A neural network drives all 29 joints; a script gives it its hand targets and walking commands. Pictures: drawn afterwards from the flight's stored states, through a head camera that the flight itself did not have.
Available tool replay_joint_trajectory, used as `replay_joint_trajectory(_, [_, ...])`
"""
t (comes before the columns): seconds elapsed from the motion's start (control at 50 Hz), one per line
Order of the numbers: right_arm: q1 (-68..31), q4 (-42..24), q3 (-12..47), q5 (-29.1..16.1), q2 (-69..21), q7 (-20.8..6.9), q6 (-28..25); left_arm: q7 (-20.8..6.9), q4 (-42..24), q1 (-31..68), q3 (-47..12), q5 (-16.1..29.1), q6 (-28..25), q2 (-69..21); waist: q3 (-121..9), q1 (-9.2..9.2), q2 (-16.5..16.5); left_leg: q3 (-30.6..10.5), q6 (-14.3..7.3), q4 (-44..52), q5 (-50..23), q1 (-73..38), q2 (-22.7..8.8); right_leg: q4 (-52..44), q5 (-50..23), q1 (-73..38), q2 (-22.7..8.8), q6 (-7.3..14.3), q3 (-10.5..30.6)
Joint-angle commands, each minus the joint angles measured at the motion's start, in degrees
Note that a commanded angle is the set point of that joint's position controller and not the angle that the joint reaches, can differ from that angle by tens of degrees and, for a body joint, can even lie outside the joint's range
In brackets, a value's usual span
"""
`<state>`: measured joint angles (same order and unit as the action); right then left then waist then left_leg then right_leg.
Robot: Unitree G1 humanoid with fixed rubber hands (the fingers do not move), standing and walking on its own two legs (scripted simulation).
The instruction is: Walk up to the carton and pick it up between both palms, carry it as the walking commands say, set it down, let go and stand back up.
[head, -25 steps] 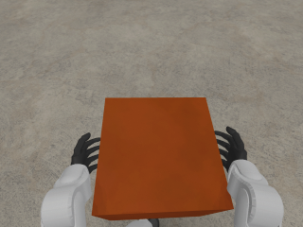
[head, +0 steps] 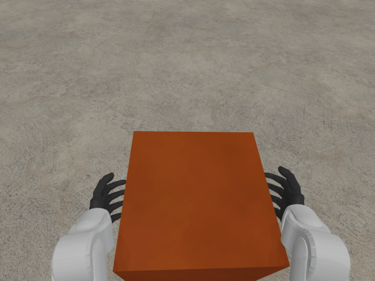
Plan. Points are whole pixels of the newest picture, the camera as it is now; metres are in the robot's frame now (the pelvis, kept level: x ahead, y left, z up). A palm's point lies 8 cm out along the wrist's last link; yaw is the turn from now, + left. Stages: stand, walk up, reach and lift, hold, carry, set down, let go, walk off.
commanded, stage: carry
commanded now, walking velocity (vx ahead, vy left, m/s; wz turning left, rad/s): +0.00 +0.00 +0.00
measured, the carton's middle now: (193, 210) +0.27 +0.00 +0.01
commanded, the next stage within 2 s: hold in 0.80 s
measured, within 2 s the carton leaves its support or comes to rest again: neither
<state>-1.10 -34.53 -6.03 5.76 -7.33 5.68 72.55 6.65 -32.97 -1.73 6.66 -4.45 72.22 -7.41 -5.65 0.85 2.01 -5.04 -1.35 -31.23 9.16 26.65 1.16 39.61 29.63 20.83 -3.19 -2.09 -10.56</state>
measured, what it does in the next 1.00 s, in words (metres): steps on the spot: right foot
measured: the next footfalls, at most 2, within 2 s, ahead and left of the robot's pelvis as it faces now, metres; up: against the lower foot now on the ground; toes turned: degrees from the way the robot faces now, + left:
right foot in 0.10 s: -0.01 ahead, -0.13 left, +0.00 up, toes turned -8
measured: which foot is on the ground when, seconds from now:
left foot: down 0.00-1.00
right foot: up 0.00-0.08, down 0.10-1.00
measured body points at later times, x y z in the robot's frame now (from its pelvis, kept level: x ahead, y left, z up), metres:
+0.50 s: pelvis -0.05 -0.02 +0.00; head -0.08 -0.02 +0.44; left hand +0.18 +0.15 +0.08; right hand +0.19 -0.19 +0.10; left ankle +0.07 +0.09 -0.73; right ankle -0.05 -0.12 -0.73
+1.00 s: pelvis -0.04 -0.02 +0.00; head -0.04 +0.00 +0.45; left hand +0.25 +0.13 -0.01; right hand +0.21 -0.21 +0.01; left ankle +0.06 +0.09 -0.73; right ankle -0.05 -0.12 -0.73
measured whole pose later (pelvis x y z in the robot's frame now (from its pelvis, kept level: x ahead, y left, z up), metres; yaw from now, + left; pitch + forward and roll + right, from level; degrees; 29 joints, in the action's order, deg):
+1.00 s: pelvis -0.04 -0.02 +0.00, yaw -5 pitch +0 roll +0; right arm -4.7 5.2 -6.9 6.1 -5.5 5.6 42.4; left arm 5.6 5.6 5.6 6.6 -7.7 45.4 -1.7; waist -0.8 0.9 -3.3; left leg -5.7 -0.4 -27.6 4.4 21.7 2.3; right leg 31.8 16.2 14.7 -0.1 2.1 -5.2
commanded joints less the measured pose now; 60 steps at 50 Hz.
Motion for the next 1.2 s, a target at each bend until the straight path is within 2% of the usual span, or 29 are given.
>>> replay_joint_trajectory(0.0, [-20.4,-6.5,40.5,-23.7,-45.2,-10.1,-1.3,-9.2,-14.8,31.0,-45.0,23.7,-1.6,-43.9,-20.0,0.11,9.3,-14.6,-4.3,11.4,-16.8,-17.9,-11.3,-10.8,-5.7,-4.9,3.3,-0.5,4.7])
replay_joint_trajectory(0.06, [-21.4,-7.5,41.6,-23.7,-44.6,-9.6,-1.5,-9.8,-14.8,30.7,-43.7,23.3,-1.7,-43.2,-22.0,-0.27,5.3,-9.7,-2.7,11.6,-7.8,-9.8,-8.0,-15.5,-12.5,-17.6,0.3,1.0,4.9])
replay_joint_trajectory(0.1, [-22.8,-7.4,42.2,-23.6,-44.8,-9.5,-1.5,-10.1,-14.5,31.9,-43.1,23.3,-1.8,-42.9,-20.1,-0.55,-0.1,-5.1,-1.9,8.7,-5.1,-5.2,-5.3,-17.2,-12.4,-19.6,-4.2,2.0,7.8])
replay_joint_trajectory(0.12, [-23.2,-8.5,42.8,-23.7,-44.4,-9.5,-1.4,-10.1,-14.4,31.4,-42.7,22.7,-1.9,-42.3,-18.6,-0.56,-4.8,-1.6,-0.8,6.6,-2.5,-3.3,-3.3,-18.9,-9.7,-16.8,-7.9,3.5,11.3])
replay_joint_trajectory(0.14, [-24.9,-9.2,43.4,-24.0,-44.4,-9.5,-1.2,-10.1,-13.5,31.5,-42.5,22.4,-1.9,-42.7,-16.1,-0.32,-6.1,-0.1,-0.8,6.3,0.3,-3.7,-3.1,-20.1,-5.9,-12.1,-9.7,4.7,11.9])
replay_joint_trajectory(0.16, [-27.0,-9.4,43.7,-24.2,-44.4,-9.5,-1.2,-10.2,-12.4,32.2,-41.9,22.2,-1.8,-42.8,-13.7,-0.15,-6.8,-0.1,-0.8,6.5,1.5,-4.2,-3.2,-20.9,-2.1,-9.0,-9.7,4.7,11.3])
replay_joint_trajectory(0.24, [-28.7,-7.3,43.2,-23.8,-43.2,-8.9,-0.5,-10.2,-8.4,30.6,-39.2,20.7,-1.1,-41.4,-11.3,-0.2,-4.9,-1.1,-1.0,8.6,-0.7,-5.1,-4.6,-19.4,-0.3,-6.9,-7.3,3.5,8.3])
replay_joint_trajectory(0.32, [-26.4,-3.1,41.8,-23.2,-43.0,-8.8,0.0,-9.8,-8.4,31.2,-38.9,20.3,-0.9,-40.0,-12.0,-0.3,-3.7,-2.3,-0.8,10.7,0.6,-4.4,-5.0,-17.5,-0.6,-8.0,-5.9,3.6,8.2])
replay_joint_trajectory(0.34, [-25.9,-1.9,41.2,-22.8,-43.0,-8.7,0.0,-9.7,-8.8,32.1,-39.1,20.4,-0.9,-39.9,-11.7,-0.3,-2.4,-2.8,-0.8,11.5,0.9,-4.7,-5.4,-16.6,-0.7,-7.9,-5.4,3.6,8.0])
replay_joint_trajectory(0.38, [-26.8,-2.1,41.1,-22.8,-42.5,-8.7,-0.2,-9.6,-8.3,32.1,-39.0,20.2,-0.9,-39.9,-11.6,-0.37,-2.0,-3.8,-0.5,13.3,4.3,-3.6,-5.7,-15.6,0.9,-7.9,-4.5,3.5,7.8])
replay_joint_trajectory(0.44, [-26.3,-1.7,40.7,-22.6,-43.1,-8.8,-0.5,-9.5,-9.5,33.7,-40.0,21.1,-1.1,-40.7,-12.1,-0.43,-0.5,-4.9,-0.5,14.7,4.8,-2.9,-6.3,-14.0,-1.5,-9.0,-3.5,3.4,7.6])
replay_joint_trajectory(0.56, [-26.0,-1.2,40.7,-22.6,-44.1,-8.9,-1.0,-9.5,-10.6,34.6,-40.6,21.6,-1.4,-41.4,-13.2,-0.23,-1.0,-4.8,-0.6,13.7,2.7,-2.3,-6.4,-13.7,-4.6,-10.7,-3.2,3.7,8.1])
replay_joint_trajectory(0.78, [-26.1,-1.0,41.6,-22.9,-44.8,-8.7,-1.3,-9.5,-10.0,34.4,-40.1,21.5,-1.8,-41.6,-14.0,-0.13,-3.1,-3.0,-1.2,9.1,-3.9,-3.8,-6.1,-15.9,-7.3,-10.5,-4.8,4.3,8.6])
replay_joint_trajectory(0.8, [-20.3,19.1,21.5,-2.8,-24.7,-8.4,-12.0,-8.2,10.1,32.7,-20.0,1.4,-10.7,-21.5,18.8,0.8,-17.8,-0.1,-4.0,7.0,22.4,-15.0,6.9,-26.9,17.6,10.2,3.0,9.2,16.3])
replay_joint_trajectory(0.82, [-22.1,39.2,1.4,2.5,-6.1,-7.1,-17.2,-8.8,30.2,36.5,-3.0,-1.8,-15.3,-1.4,14.8,2.77,-20.1,-0.3,-2.9,3.5,18.7,-25.6,7.1,-27.5,19.7,17.5,1.3,9.8,16.4])
replay_joint_trajectory(0.84, [-22.5,55.7,2.5,1.6,-5.2,-5.6,-23.1,-9.2,49.8,39.0,-6.7,1.8,-21.7,1.6,9.2,3.71,-19.8,0.1,-1.9,0.6,15.6,-31.3,7.2,-27.1,20.0,19.7,-0.6,9.8,16.9])
replay_joint_trajectory(0.86, [-22.0,44.7,8.7,-1.6,-6.1,-5.6,-29.9,-8.9,39.2,34.1,-11.1,5.1,-27.9,-1.1,3.3,1.73,-12.3,1.0,-1.2,1.3,10.9,-31.2,5.7,-23.4,10.4,16.0,-0.2,7.9,16.1])
replay_joint_trajectory(0.88, [-17.1,35.8,18.0,-4.2,-11.4,-6.5,-34.3,-8.7,30.6,27.0,-19.7,8.1,-31.8,-10.3,-1.6,1.14,-6.1,1.1,-0.4,2.4,2.2,-30.1,4.1,-20.3,-5.1,10.2,0.9,6.4,15.5])
replay_joint_trajectory(0.9, [-14.3,31.9,23.7,-6.2,-19.8,-7.5,-36.4,-9.7,24.6,26.0,-28.0,10.2,-33.9,-21.2,-8.6,1.55,1.4,1.0,0.3,3.4,-7.1,-26.6,3.1,-17.9,-20.2,0.4,2.7,5.2,15.2])
replay_joint_trajectory(0.92, [-19.6,28.4,26.9,-8.4,-22.9,-9.0,-37.6,-10.2,21.1,31.5,-31.0,11.1,-34.6,-26.6,-15.8,1.06,5.5,0.8,0.5,4.8,-8.9,-23.6,3.3,-16.2,-26.2,-8.0,3.9,4.7,14.8])
replay_joint_trajectory(0.94, [-25.7,30.1,27.1,-9.0,-22.8,-10.1,-38.1,-10.1,22.2,37.5,-29.7,10.3,-34.9,-26.9,-19.1,0.85,5.5,0.7,0.2,5.7,-3.3,-22.7,4.1,-15.8,-21.6,-9.6,3.7,5.2,14.3])
replay_joint_trajectory(0.96, [-31.6,28.9,27.3,-10.4,-22.9,-10.9,-39.3,-10.5,21.3,42.6,-29.0,10.1,-35.9,-26.1,-23.7,1.23,-0.4,0.3,0.5,3.9,3.0,-28.4,5.3,-15.9,-13.6,-4.1,2.9,6.3,14.2])
replay_joint_trajectory(0.98, [-50.0,28.0,33.2,-19.5,-35.0,-12.0,-41.0,-13.4,16.1,53.5,-32.4,14.3,-37.5,-23.4,-29.5,-3.99,-0.4,1.4,0.9,1.3,-2.5,-40.5,3.9,-22.4,-8.3,1.1,-1.8,6.4,17.5])
replay_joint_trajectory(1.0, [-55.4,27.8,33.1,-18.9,-32.9,-13.0,-42.1,-13.3,19.5,55.6,-30.7,13.6,-37.9,-25.0,-25.5,-4.43,-1.3,2.0,1.2,1.4,-3.1,-39.7,4.1,-22.4,-7.2,5.9,-1.2,6.3,16.7])
replay_joint_trajectory(1.02, [-56.7,27.3,35.7,-19.5,-35.6,-14.0,-43.2,-13.2,19.6,55.0,-30.6,13.7,-38.9,-28.3,-24.2,-6.45,-0.2,2.3,0.9,2.2,-5.7,-36.5,3.9,-21.1,-10.8,2.9,0.3,5.9,16.6])
replay_joint_trajectory(1.04, [-55.4,25.8,38.4,-20.5,-39.3,-14.7,-44.1,-13.4,18.8,52.9,-32.0,14.2,-39.8,-31.4,-27.0,-7.67,-1.0,1.7,0.3,2.3,-10.4,-35.7,3.6,-19.3,-16.2,-1.4,1.7,5.1,16.5])
replay_joint_trajectory(1.08, [-49.2,28.2,39.1,-18.4,-43.2,-15.7,-43.6,-14.6,22.1,46.9,-33.2,13.3,-39.7,-36.9,-29.8,-7.13,-2.2,0.6,-0.3,2.1,-18.8,-34.7,2.6,-16.1,-28.0,-7.1,3.5,3.7,16.6])
replay_joint_trajectory(1.1, [-45.4,32.6,37.3,-15.9,-43.6,-16.1,-42.8,-15.3,26.1,44.0,-31.9,11.9,-39.0,-38.6,-27.5,-6.65,-1.6,-0.1,-0.3,2.7,-19.3,-33.7,2.1,-15.6,-30.1,-7.8,4.0,3.4,16.9])
replay_joint_trajectory(1.18, [-32.4,50.4,29.5,-8.5,-47.1,-18.9,-39.4,-17.3,37.2,39.9,-27.4,7.6,-37.0,-42.5,-16.1,-3.99,-0.3,-2.3,0.1,5.3,-17.8,-31.8,0.9,-16.0,-28.9,-3.8,4.9,4.0,17.3])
